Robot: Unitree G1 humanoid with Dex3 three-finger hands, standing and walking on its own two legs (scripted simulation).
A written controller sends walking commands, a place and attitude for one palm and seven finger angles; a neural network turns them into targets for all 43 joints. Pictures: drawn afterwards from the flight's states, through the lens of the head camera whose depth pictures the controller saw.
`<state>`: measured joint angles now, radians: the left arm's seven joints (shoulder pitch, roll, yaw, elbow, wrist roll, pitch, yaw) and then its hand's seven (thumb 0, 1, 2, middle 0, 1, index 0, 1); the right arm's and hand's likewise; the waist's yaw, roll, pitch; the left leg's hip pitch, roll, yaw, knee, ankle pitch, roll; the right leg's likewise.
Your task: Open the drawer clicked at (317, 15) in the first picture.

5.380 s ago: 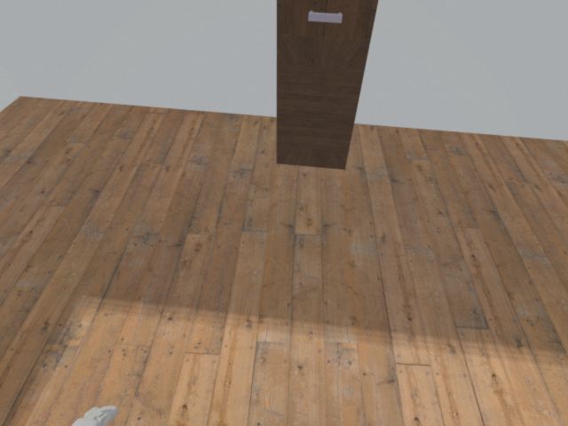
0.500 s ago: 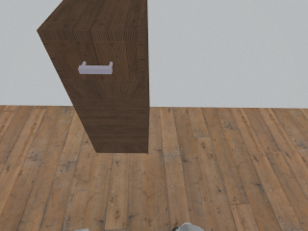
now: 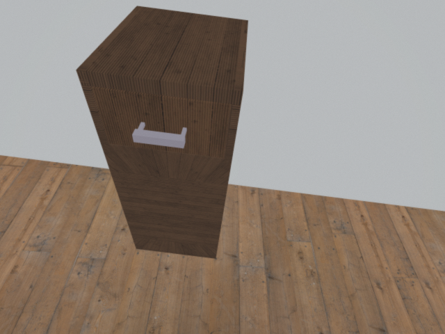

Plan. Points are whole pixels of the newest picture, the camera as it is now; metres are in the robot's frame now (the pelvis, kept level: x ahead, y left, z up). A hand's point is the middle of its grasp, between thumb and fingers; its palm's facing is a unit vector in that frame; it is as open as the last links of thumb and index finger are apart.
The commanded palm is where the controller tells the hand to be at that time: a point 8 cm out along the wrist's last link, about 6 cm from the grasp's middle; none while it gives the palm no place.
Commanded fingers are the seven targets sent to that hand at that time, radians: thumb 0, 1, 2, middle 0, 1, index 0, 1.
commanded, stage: come to a stop and stand still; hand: left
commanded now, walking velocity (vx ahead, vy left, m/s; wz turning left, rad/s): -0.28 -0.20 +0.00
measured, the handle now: (161, 133) +0.56 +0.20 +0.01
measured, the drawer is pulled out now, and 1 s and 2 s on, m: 0.00 0.00 0.00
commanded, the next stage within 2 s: look again from close up in 1.50 s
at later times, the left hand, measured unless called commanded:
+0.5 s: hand out of the picture +0.09 +0.12 -0.15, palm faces -0.01 -0.95 -0.30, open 7.4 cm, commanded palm none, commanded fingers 0.00 0.90 0.90 -0.20 -0.30 -0.20 -0.30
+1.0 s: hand out of the picture -0.04 +0.14 -0.17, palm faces +0.08 -0.97 -0.24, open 7.4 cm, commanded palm none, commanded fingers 0.00 0.90 0.90 -0.20 -0.30 -0.20 -0.30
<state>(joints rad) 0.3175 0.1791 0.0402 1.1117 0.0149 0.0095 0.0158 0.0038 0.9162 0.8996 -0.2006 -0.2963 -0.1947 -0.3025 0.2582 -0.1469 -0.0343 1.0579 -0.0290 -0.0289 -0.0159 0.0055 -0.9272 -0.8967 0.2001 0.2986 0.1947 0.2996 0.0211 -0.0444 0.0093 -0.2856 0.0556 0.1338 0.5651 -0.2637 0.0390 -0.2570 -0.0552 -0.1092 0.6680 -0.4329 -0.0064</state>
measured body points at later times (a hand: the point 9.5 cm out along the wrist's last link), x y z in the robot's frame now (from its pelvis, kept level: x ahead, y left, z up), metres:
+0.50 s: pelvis +0.00 -0.07 +0.00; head +0.02 -0.11 +0.44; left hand +0.09 +0.17 -0.13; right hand +0.02 -0.31 -0.18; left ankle +0.02 +0.08 -0.71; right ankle +0.02 -0.18 -0.73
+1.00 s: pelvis -0.02 -0.05 +0.00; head +0.00 -0.05 +0.45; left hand -0.04 +0.19 -0.15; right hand +0.03 -0.31 -0.15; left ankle -0.06 +0.08 -0.74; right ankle +0.02 -0.18 -0.73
